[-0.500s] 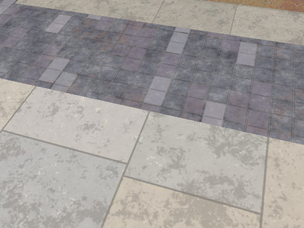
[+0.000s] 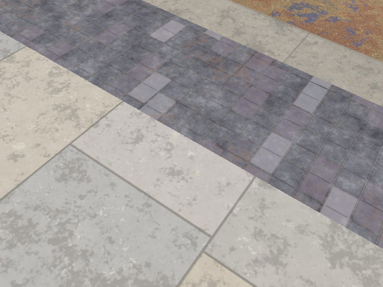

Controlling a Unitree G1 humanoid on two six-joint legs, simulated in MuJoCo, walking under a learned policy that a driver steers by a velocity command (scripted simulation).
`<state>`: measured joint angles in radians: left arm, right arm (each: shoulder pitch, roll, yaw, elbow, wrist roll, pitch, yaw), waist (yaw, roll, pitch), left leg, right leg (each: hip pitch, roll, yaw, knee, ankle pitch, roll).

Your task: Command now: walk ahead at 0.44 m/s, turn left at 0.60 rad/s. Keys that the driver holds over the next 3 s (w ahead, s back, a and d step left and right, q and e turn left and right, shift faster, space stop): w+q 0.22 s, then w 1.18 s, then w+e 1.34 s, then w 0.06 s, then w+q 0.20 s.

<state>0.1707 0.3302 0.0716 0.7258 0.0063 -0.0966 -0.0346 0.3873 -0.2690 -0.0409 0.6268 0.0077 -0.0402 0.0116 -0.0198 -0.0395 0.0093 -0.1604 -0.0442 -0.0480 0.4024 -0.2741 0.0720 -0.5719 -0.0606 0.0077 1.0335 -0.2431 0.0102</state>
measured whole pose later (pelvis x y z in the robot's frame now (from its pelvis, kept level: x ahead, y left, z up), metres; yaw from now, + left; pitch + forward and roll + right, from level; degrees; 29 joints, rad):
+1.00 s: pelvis +0.54 +0.12 +0.00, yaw +14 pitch +1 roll +0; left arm 0.20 0.33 0.04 0.77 -0.01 -0.06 -0.01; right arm 0.31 -0.28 -0.04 0.74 0.00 -0.08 0.03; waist -0.03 -0.05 0.03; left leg -0.19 -0.05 0.03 0.34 -0.17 0.06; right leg -0.60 -0.11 0.03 1.03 -0.24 0.01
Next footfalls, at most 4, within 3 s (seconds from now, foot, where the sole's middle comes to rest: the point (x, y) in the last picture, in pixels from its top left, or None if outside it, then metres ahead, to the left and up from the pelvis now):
0.30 right None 0.36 -0.10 -0.78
0.78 left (119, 263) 0.57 0.22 -0.78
1.30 right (168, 182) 0.91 0.06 -0.78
1.80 left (107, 139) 1.13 0.33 -0.78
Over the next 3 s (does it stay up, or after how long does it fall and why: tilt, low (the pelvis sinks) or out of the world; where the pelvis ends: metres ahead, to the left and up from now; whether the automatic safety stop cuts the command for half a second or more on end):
stays up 1.61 0.06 0.00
